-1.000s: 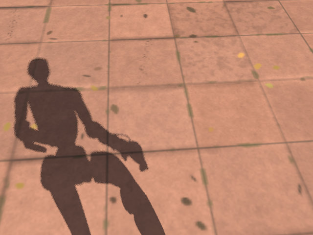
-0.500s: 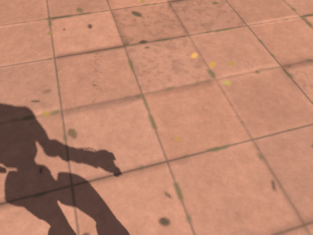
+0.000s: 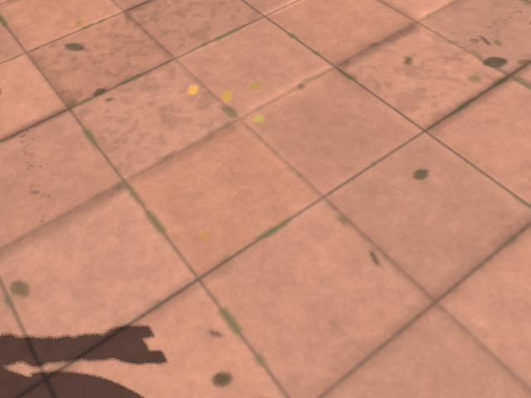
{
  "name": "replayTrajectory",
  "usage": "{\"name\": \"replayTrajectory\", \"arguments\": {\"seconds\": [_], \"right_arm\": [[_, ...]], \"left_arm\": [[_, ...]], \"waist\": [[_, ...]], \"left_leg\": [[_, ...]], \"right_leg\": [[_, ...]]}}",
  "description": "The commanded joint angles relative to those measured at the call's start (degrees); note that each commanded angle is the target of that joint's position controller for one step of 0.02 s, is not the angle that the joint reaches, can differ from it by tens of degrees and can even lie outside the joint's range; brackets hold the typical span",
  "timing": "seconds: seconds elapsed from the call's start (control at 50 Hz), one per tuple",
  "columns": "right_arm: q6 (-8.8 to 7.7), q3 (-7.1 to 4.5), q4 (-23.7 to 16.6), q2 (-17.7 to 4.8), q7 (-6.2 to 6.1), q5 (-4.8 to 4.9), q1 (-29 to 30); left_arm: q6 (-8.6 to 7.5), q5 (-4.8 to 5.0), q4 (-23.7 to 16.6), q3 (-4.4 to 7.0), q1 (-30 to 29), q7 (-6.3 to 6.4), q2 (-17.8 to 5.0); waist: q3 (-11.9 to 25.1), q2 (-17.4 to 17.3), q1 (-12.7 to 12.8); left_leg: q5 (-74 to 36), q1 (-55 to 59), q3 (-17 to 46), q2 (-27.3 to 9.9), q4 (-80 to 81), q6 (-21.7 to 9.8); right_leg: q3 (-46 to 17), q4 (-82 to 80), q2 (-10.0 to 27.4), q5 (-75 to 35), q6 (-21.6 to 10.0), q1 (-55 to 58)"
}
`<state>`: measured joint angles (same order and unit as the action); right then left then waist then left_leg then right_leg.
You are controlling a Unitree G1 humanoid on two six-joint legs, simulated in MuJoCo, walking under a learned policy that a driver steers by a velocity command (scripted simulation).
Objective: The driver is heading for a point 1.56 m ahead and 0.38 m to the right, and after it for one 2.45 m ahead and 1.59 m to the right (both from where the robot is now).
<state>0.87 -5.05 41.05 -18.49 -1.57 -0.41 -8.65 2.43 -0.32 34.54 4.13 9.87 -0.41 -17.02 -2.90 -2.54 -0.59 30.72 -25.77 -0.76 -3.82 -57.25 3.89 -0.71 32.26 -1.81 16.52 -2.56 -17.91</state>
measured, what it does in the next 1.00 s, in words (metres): steps on the spot, turning right: left foot, then right foot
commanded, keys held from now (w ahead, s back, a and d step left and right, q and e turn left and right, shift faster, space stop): e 0.52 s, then w+e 0.12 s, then w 0.10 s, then w+q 0.02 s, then q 0.24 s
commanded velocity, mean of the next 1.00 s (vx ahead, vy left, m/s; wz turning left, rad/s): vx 0.09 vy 0.00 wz -0.43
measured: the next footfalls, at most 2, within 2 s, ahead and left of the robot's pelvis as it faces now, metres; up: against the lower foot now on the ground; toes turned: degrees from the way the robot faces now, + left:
left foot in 0.38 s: +0.08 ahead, +0.12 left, +0.00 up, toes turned -19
right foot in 0.80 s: -0.01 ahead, -0.14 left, +0.00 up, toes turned -28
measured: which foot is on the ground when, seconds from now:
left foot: up 0.00-0.36, down 0.38-0.80, up 0.82-1.00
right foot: down 0.00-0.38, up 0.40-0.78, down 0.80-1.00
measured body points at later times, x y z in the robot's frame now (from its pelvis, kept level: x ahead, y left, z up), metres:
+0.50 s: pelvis +0.00 +0.02 +0.01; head +0.04 +0.03 +0.45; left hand +0.24 +0.26 -0.09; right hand +0.07 -0.29 -0.07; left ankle +0.04 +0.13 -0.73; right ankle -0.05 -0.09 -0.66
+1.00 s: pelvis +0.04 -0.07 +0.01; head +0.05 -0.10 +0.46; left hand +0.25 +0.14 -0.08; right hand +0.03 -0.37 -0.11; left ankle +0.13 +0.06 -0.66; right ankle -0.04 -0.12 -0.73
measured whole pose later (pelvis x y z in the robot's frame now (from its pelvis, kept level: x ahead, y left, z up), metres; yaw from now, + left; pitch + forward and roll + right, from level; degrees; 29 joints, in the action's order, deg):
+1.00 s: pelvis +0.04 -0.07 +0.01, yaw -23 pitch +1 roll +1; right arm -0.2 -4.1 43.0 -18.2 0.8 1.1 -14.1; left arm -1.8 -1.0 39.8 2.1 15.8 1.0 -13.9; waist -1.1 -2.8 0.3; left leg 15.9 -32.1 1.7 -1.6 -58.2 3.0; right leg 4.6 19.5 -0.4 15.6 -2.6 -4.9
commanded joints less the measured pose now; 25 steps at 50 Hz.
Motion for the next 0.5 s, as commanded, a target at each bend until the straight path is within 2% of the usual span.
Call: {"name": "replayTrajectory", "arguments": {"seconds": [0.02, 0.04, 0.08, 0.16, 0.22, 0.28, 0.32, 0.34, 0.36, 0.38, 0.4, 0.42, 0.44, 0.46, 0.48, 0.5], "right_arm": [[-0.62, -1.74, -5.04, -6.19, -1.14, -0.1, 3.59], [-0.51, -1.83, -4.87, -6.1, -1.21, -0.47, 2.48], [-0.74, -1.61, -4.39, -4.95, -0.83, -0.16, 0.88], [-1.07, -0.73, -4.92, -3.1, -0.46, 0.1, 2.92], [-1.43, -0.68, -5.35, -3.36, 0.09, 0.39, 3.69], [-2.1, -0.94, -5.64, -4.0, 0.71, 0.82, 3.22], [-2.65, -1.12, -5.53, -4.04, 1.18, 0.99, 1.76], [-2.92, -1.26, -5.03, -3.89, 1.36, 0.96, -0.01], [-3.1, -1.6, -4.48, -4.54, 1.3, 0.67, -1.66], [-2.92, -2.34, -4.76, -7.94, 0.95, -0.24, -3.03], [-2.27, -3.07, -4.77, -12.27, 0.88, -1.67, -1.23], [-2.52, -2.42, -5.93, -9.11, 0.83, -2.13, -0.41], [-2.56, -1.37, -6.73, -6.09, 0.45, -1.63, 2.22], [-2.37, -0.99, -7.14, -4.67, 0.15, -0.95, 4.54], [-2.22, -0.74, -7.26, -4.06, -0.16, -0.15, 5.19], [-1.99, -0.47, -7.18, -3.92, -0.46, 0.06, 4.81]], "left_arm": [[-1.91, 0.92, -3.47, 2.64, -0.62, 0.93, -9.56], [-1.66, 1.17, -3.63, 2.33, -2.1, 1.34, -9.42], [-1.3, 0.62, -3.64, 2.07, -2.22, 1.89, -9.06], [-0.98, 0.87, -3.04, 2.5, -0.87, 2.47, -10.16], [-0.63, 0.75, -3.13, 2.84, -1.17, 2.21, -11.04], [-0.29, 1.01, -3.23, 2.92, -1.85, 1.68, -11.18], [-0.04, 1.47, -3.34, 2.89, -2.79, 1.57, -11.02], [0.14, 1.88, -3.5, 2.78, -3.85, 1.7, -10.7], [0.25, 2.22, -3.55, 2.54, -3.91, 1.93, -9.86], [0.18, 1.69, -3.5, 1.83, -1.46, 1.99, -7.29], [-0.24, 1.97, -4.57, 1.82, 0.13, 2.04, -6.56], [-0.72, 0.89, -3.48, 3.4, 1.18, 2.15, -11.59], [-0.57, 1.38, -2.19, 4.38, 2.13, 1.94, -13.5], [0.04, 1.58, -0.71, 4.44, 3.15, 2.05, -12.34], [0.59, 1.47, -0.25, 4.19, 3.38, 2.15, -10.9], [0.94, 1.69, -0.36, 3.69, 3.02, 1.96, -9.14]], "waist": [[7.03, 8.68, 1.45], [6.96, 9.32, 0.39], [8.28, 9.79, -0.27], [8.07, 10.07, 1.11], [7.17, 11.2, 1.73], [7.05, 11.9, 1.88], [7.53, 12.04, 1.04], [7.84, 11.74, -0.36], [8.18, 10.66, -1.23], [10.32, 3.31, -0.15], [6.85, -12.98, 2.72], [6.91, -10.87, 1.43], [6.03, -6.88, 2.44], [4.81, -4.76, 3.18], [4.02, -4.6, 2.69], [3.48, -4.8, 2.14]], "left_leg": [[-3.35, -14.23, 5.22, 0.55, -9.58, 0.16], [-6.36, -11.69, 4.97, 1.33, -9.45, 0.67], [-9.83, -8.96, 4.43, 2.8, -7.48, 1.23], [-11.57, -6.41, 5.12, 4.03, 5.31, 1.69], [-10.29, -2.16, 5.66, 5.12, 11.76, 1.26], [-9.1, 1.54, 5.94, 6.22, 17.37, 0.39], [-10.77, 4.84, 5.93, 6.59, 23.79, -0.53], [-15.04, 8.54, 5.4, 6.59, 30.13, -1.24], [-21.76, 13.88, 5.61, 4.85, 36.18, -2.3], [-26.42, 21.1, 13.36, -4.85, 37.96, -5.83], [-36.7, 21.58, 26.98, -15.27, 40.22, -14.99], [-38.09, 18.44, 30.36, -20.41, 40.49, -20.7], [-36.35, 16.69, 24.75, -17.72, 39.79, -19.48], [-32.87, 15.99, 18.84, -13.42, 39.19, -16.55], [-31.57, 16.8, 15.54, -11.34, 38.94, -15.19], [-33.45, 16.92, 12.74, -10.29, 38.9, -15.06]], "right_leg": [[-18.9, -11.85, 15.57, -27.28, -11.21, 13.56], [-17.69, -11.98, 14.19, -28.15, -10.77, 10.97], [-16.75, -12.14, 12.56, -27.34, -10.75, 9.96], [-19.2, -11.53, 11.47, -20.3, -10.47, 10.29], [-22.92, -11.32, 11.26, -15.18, -10.76, 7.39], [-27.2, -10.24, 10.91, -16.23, -10.53, 6.87], [-29.49, -8.61, 10.09, -18.42, -9.62, 7.53], [-29.49, -7.15, 8.78, -18.41, -8.28, 6.82], [-28.43, -5.2, 6.77, -14.89, -6.0, 4.31], [-23.62, 2.7, 2.96, -2.17, -2.62, -1.41], [-11.0, 13.2, -7.05, 16.87, 1.19, -13.54], [-9.61, 27.84, -3.61, 21.02, 4.16, -14.79], [-9.36, 33.78, -2.02, 17.08, 5.19, -14.72], [-8.4, 36.29, -1.4, 13.48, 6.31, -14.88], [-7.82, 38.38, -1.26, 10.11, 7.19, -16.63], [-6.74, 38.76, -0.93, 8.45, 7.92, -17.14]]}}
Keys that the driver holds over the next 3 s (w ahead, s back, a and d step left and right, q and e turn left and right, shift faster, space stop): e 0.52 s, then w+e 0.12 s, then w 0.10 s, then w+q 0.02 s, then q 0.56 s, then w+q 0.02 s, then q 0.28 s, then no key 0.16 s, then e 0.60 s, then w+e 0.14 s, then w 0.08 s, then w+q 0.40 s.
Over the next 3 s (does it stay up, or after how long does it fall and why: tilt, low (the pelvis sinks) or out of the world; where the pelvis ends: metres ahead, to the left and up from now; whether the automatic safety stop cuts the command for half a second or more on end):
stays up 0.31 -0.16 0.01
